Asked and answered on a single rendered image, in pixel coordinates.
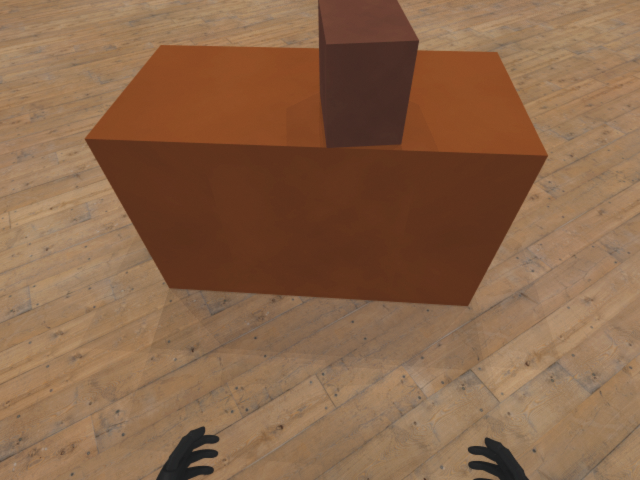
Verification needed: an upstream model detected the left robot hand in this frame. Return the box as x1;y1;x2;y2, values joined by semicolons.
156;427;219;480

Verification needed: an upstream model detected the carton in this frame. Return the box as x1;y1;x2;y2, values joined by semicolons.
318;0;419;148

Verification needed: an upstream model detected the pedestal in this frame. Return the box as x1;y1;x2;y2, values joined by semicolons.
85;45;548;306

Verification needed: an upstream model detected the right robot hand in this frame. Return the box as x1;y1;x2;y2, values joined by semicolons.
468;437;529;480

